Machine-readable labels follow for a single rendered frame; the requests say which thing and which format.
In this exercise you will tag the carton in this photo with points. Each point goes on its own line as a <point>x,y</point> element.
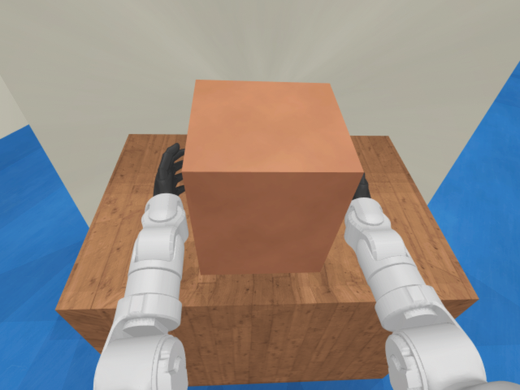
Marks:
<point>269,173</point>

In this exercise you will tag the right robot hand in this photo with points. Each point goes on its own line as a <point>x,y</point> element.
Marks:
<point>362,189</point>

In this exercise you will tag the robot left forearm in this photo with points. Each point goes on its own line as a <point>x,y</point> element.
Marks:
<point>151,303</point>

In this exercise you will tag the left robot upper arm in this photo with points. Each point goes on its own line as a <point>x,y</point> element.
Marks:
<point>143,363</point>

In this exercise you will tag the left robot hand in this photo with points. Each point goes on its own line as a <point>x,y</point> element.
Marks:
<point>166,180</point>

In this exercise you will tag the robot right forearm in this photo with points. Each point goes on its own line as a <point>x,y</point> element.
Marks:
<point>403,300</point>

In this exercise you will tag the pedestal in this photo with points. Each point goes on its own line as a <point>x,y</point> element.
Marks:
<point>262,328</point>

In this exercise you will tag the right robot upper arm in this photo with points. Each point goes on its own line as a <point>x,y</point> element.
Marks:
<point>436,357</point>

